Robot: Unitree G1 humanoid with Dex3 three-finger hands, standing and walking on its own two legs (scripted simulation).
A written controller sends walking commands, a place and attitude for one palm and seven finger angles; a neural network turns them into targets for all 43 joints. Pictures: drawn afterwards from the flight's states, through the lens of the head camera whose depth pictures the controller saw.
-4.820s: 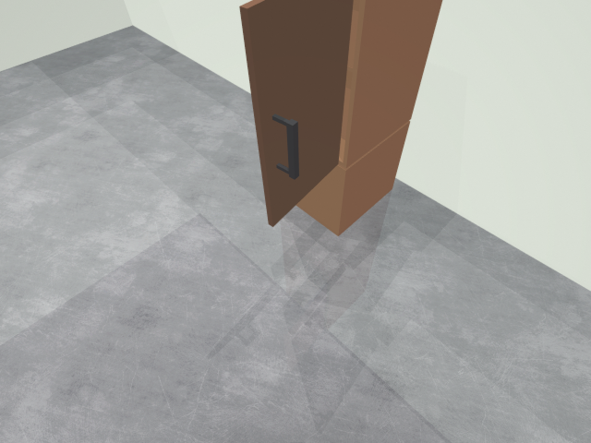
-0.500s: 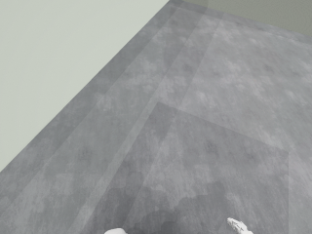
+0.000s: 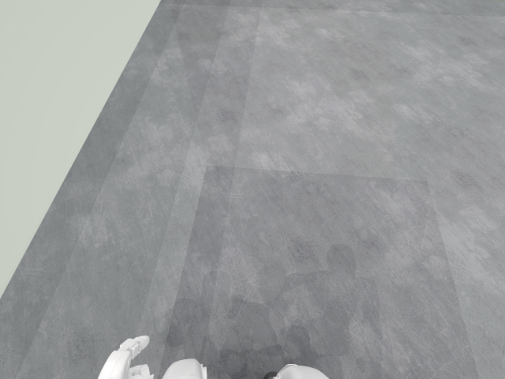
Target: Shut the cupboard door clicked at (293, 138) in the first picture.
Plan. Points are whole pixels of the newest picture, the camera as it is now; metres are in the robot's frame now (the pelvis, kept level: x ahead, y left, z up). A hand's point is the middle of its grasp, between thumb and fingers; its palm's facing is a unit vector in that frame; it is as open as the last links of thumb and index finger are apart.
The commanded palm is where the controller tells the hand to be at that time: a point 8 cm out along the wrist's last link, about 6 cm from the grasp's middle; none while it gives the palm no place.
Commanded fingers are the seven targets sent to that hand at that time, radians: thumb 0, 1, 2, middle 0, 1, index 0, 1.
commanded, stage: walk to a spot facing it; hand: left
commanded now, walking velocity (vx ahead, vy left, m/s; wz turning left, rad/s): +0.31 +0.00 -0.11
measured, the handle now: out of the picture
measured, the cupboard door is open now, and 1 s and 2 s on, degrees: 97 97 97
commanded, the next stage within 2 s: none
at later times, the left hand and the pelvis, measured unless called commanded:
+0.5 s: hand (159, 329) +0.22 +0.19 -0.18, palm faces +0.15 -0.97 -0.18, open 7.3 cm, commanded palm none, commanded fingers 0.00 0.90 0.90 -0.20 -0.30 -0.20 -0.30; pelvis +0.23 +0.01 +0.00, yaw +7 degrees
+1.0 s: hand (181, 235) +0.40 +0.16 -0.13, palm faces +0.31 -0.90 -0.30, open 7.3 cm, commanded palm none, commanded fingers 0.00 0.90 0.90 -0.20 -0.30 -0.20 -0.30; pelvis +0.33 -0.08 +0.01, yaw +24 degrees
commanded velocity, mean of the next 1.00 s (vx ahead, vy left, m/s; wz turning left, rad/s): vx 0.01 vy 0.00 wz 0.56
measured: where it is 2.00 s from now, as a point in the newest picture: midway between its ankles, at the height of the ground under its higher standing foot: (291, 314)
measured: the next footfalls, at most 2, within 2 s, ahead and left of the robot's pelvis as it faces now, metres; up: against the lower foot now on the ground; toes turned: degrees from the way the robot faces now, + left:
left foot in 0.40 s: +0.28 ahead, +0.08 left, +0.00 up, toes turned +10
right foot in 0.90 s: +0.39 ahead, -0.15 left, +0.00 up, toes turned +20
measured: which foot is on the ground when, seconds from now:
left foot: up 0.00-0.38, down 0.40-0.90, up 0.92-1.00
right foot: down 0.00-0.40, up 0.42-0.88, down 0.90-1.00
